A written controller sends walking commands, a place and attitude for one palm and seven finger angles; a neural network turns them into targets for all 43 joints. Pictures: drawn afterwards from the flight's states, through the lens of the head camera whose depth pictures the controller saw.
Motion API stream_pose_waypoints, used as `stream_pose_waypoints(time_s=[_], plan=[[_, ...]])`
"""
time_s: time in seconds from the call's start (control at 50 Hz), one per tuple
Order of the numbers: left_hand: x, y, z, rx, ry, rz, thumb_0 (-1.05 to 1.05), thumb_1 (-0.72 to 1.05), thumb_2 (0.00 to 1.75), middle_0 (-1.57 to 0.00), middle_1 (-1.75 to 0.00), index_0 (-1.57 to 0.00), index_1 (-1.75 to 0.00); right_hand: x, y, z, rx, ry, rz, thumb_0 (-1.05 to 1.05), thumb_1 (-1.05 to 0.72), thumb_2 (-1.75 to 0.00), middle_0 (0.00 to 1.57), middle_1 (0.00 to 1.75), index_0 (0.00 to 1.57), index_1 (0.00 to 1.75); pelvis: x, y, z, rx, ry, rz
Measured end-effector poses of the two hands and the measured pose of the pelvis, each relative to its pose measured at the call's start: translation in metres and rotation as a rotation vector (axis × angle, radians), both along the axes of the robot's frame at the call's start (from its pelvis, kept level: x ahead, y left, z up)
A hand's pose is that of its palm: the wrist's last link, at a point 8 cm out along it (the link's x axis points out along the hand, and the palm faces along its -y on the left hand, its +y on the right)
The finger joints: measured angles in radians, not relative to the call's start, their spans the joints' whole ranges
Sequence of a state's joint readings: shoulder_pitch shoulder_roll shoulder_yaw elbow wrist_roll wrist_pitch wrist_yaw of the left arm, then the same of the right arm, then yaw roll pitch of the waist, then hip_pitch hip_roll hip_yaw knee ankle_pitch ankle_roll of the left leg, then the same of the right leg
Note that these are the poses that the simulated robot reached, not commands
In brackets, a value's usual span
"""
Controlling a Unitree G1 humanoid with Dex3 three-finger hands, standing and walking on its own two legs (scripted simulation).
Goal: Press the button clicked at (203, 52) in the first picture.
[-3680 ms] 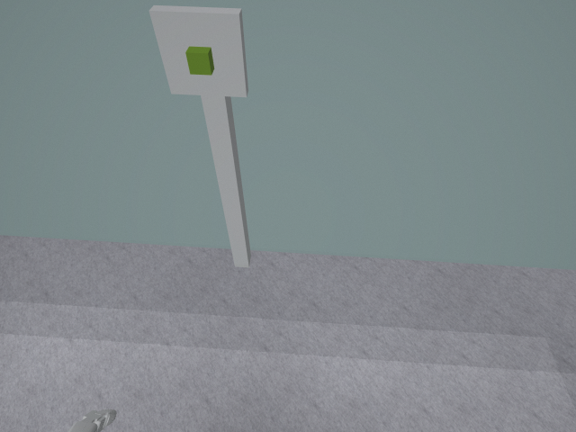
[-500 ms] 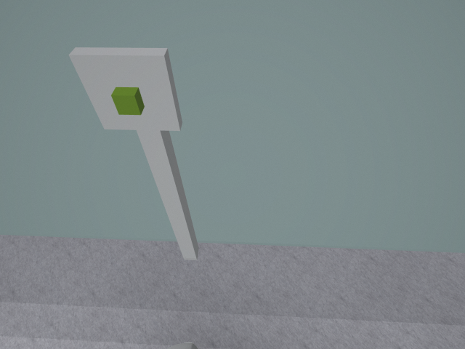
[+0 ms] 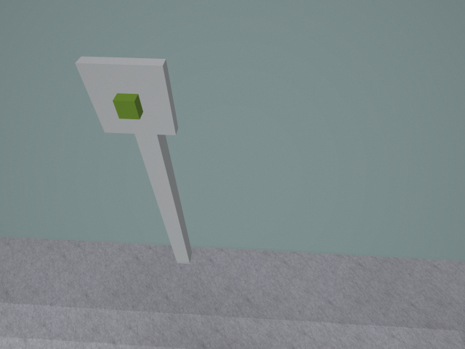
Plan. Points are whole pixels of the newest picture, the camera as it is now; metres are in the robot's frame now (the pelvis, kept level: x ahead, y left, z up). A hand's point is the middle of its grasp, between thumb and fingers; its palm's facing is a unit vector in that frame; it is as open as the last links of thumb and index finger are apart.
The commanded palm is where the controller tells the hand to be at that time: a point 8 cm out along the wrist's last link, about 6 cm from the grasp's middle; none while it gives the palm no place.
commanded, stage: look again from close up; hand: left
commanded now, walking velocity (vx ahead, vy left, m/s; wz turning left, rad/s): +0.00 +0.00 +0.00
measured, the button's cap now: (129, 105) +0.57 +0.27 +0.12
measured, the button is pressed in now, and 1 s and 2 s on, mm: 0 0 0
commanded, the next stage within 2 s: shuffle to correct the standing spot in 0.56 s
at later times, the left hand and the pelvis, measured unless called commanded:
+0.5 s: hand out of the picture +0.03 +0.20 -0.17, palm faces +0.05 -0.98 -0.21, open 7.3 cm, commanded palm none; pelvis +0.02 +0.02 +0.00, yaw +1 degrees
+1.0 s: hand out of the picture +0.04 +0.21 -0.19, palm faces +0.06 -0.98 -0.18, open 7.3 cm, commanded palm none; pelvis +0.06 +0.04 -0.01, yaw +1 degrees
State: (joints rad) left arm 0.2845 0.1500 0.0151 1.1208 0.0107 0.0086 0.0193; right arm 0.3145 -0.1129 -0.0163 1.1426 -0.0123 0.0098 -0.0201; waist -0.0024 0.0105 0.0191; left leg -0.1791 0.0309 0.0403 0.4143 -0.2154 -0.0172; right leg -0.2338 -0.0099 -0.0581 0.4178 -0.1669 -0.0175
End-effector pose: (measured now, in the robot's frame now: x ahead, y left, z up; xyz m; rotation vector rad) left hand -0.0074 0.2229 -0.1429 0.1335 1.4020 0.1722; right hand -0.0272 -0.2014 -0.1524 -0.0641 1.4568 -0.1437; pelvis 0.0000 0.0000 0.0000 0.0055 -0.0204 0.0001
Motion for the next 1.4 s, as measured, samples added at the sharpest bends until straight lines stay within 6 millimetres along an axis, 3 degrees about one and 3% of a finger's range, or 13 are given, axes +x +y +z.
stream_pose_waypoints(time_s=[0.12,0.2,0.38,0.5,0.84,0.96,1.06,1.26,1.4], plan=[[-0.024,-0.011,-0.002,-0.008,0.054,0.008,0.01,0.91,0.9,-0.2,-0.3,-0.2,-0.3,0.005,-0.006,-0.002,-0.005,-0.016,0.011,0.0,-0.91,-0.9,0.2,0.3,0.2,0.3,-0.001,-0.001,-0.002,-0.011,0.007,-0.001],[-0.026,-0.007,-0.008,-0.016,0.042,0.008,0.01,0.91,0.9,-0.2,-0.3,-0.2,-0.3,0.015,-0.009,-0.005,-0.025,-0.057,0.028,0.0,-0.91,-0.9,0.2,0.3,0.2,0.3,0.0,0.007,-0.009,-0.027,0.009,0.014],[0.014,0.017,-0.004,0.004,-0.065,-0.003,0.01,0.91,0.9,-0.2,-0.3,-0.2,-0.3,0.034,0.01,-0.002,-0.023,-0.115,0.058,0.0,-0.91,-0.9,0.2,0.3,0.2,0.3,0.01,0.021,-0.007,-0.007,0.005,0.019],[0.032,0.028,0.002,0.025,-0.09,-0.013,0.01,0.92,0.9,-0.2,-0.3,-0.2,-0.3,0.043,0.011,-0.001,-0.023,-0.105,0.071,0.01,-0.92,-0.9,0.2,0.3,0.2,0.3,0.017,0.024,-0.004,-0.003,0.004,0.019],[0.039,0.021,-0.007,-0.009,-0.031,-0.004,0.01,0.92,0.9,-0.2,-0.3,-0.2,-0.3,0.064,0.005,-0.001,-0.042,-0.063,0.084,0.0,-0.91,-0.9,0.2,0.3,0.2,0.3,0.039,0.024,-0.007,-0.009,0.002,0.016],[0.039,0.029,-0.014,-0.022,0.012,0.021,0.01,0.91,0.9,-0.2,-0.3,-0.2,-0.3,0.073,0.01,0.001,-0.065,-0.045,0.085,0.0,-0.91,-0.9,0.2,0.3,0.2,0.3,0.053,0.034,-0.01,-0.009,0.008,0.017],[0.051,0.036,-0.013,-0.011,0.022,0.021,0.01,0.91,0.9,-0.2,-0.3,-0.2,-0.3,0.082,0.02,0.002,-0.072,-0.047,0.067,0.0,-0.91,-0.9,0.2,0.3,0.2,0.3,0.061,0.039,-0.008,-0.007,0.005,0.015],[0.085,0.043,-0.005,0.025,-0.067,-0.021,0.0,0.91,0.9,-0.2,-0.3,-0.2,-0.3,0.088,0.015,0.002,-0.078,-0.081,0.037,0.01,-0.93,-0.9,0.2,0.3,0.2,0.3,0.053,0.037,-0.006,0.0,0.006,0.003],[0.089,0.04,-0.001,0.046,-0.134,-0.063,0.0,0.91,0.9,-0.2,-0.3,-0.2,-0.3,0.092,0.002,0.0,-0.073,-0.174,0.052,0.01,-0.92,-0.9,0.2,0.3,0.2,0.3,0.038,0.032,-0.01,-0.009,0.005,0.004]])
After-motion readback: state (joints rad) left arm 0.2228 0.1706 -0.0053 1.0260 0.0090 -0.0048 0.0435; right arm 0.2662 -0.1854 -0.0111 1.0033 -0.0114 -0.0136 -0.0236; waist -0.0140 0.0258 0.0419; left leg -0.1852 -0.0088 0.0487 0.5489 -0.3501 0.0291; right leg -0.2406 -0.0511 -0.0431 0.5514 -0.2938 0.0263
